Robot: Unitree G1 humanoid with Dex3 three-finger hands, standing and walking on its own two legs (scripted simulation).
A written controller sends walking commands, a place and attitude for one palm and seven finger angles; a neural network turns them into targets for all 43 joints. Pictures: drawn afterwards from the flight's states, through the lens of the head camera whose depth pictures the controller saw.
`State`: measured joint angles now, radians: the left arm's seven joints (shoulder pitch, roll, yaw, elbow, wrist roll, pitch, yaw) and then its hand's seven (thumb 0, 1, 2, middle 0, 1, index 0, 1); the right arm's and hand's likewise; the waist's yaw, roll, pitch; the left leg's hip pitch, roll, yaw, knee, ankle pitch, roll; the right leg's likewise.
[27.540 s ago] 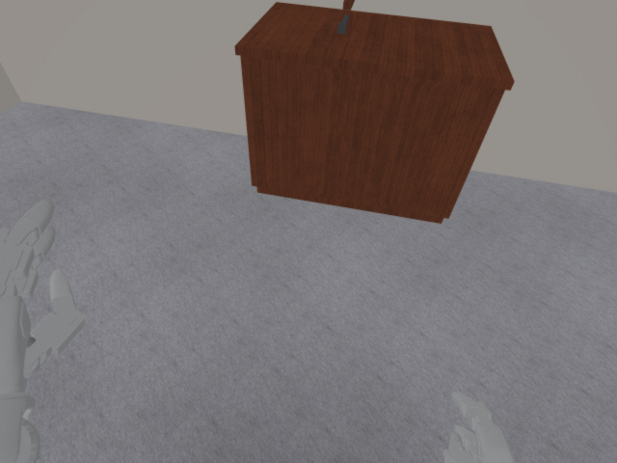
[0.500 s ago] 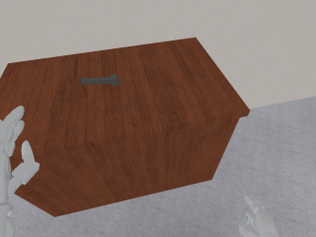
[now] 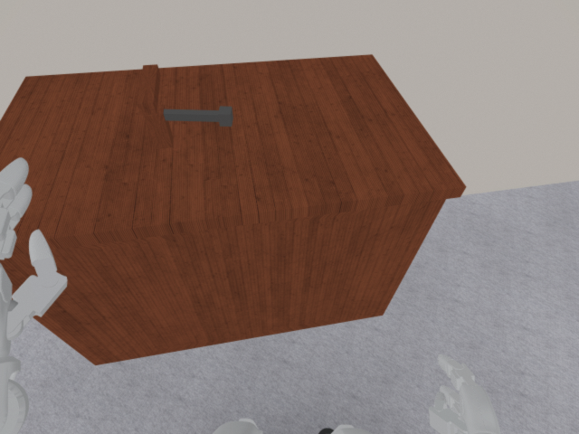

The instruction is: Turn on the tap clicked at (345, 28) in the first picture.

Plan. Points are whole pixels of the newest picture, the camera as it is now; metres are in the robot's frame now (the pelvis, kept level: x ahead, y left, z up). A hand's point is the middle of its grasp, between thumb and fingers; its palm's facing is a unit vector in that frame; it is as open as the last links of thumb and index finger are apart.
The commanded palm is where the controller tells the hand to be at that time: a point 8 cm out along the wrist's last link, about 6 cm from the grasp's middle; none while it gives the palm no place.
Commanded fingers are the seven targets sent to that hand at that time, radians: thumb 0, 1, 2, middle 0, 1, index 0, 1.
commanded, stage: step back with the hand held close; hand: left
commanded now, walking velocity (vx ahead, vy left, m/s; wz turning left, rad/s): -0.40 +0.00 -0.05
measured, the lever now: (225, 116) +0.66 +0.17 +0.06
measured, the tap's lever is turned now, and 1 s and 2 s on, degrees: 79 79 79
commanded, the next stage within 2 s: stop stepping back and stand still in 0.50 s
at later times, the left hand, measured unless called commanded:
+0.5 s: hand (101, 329) +0.18 +0.18 +0.18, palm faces +0.22 -0.88 -0.43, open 7.4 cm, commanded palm +0.12 +0.24 +0.20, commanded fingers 0.00 0.90 0.90 -0.20 -0.30 -0.20 -0.30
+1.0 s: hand out of the picture +0.05 +0.18 +0.18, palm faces +0.40 -0.84 -0.37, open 7.4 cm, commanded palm -0.01 +0.23 +0.20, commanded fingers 0.00 0.90 0.90 -0.20 -0.30 -0.20 -0.30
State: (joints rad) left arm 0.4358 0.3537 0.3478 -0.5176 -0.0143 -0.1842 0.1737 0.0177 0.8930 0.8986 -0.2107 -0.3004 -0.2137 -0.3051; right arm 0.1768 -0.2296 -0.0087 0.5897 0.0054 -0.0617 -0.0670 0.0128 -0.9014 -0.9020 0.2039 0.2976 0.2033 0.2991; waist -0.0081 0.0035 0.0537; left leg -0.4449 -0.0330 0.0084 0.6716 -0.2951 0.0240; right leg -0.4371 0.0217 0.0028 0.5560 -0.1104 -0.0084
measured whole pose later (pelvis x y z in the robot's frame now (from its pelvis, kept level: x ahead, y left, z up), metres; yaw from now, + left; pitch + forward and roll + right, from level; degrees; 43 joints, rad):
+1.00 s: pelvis -0.18 -0.05 +0.02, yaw -2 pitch +0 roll +2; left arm 0.46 0.33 0.32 -0.41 -0.04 -0.11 0.18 0.02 0.89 0.90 -0.21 -0.30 -0.22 -0.31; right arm 0.30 -0.27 -0.03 0.64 0.01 -0.08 -0.08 0.01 -0.90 -0.90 0.20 0.30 0.20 0.30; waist -0.03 0.01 -0.06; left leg -0.23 0.03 0.04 0.55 -0.41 0.03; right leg -0.32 -0.02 -0.07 0.52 -0.21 -0.05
